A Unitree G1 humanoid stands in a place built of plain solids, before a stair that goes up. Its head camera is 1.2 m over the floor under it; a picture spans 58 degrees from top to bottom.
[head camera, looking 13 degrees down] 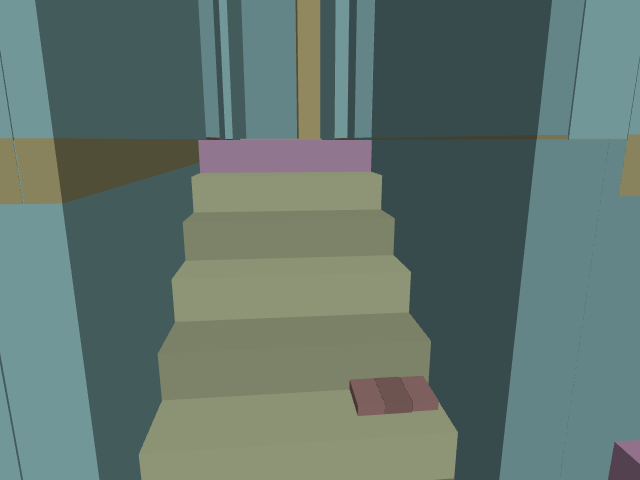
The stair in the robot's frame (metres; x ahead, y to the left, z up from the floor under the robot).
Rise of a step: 0.17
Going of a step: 0.26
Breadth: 0.93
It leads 6 degrees to the left of straight ahead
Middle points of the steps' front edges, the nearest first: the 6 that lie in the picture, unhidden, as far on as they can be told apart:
1.09 0.05 0.34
1.35 0.07 0.52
1.61 0.10 0.69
1.87 0.13 0.86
2.12 0.15 1.03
2.38 0.18 1.20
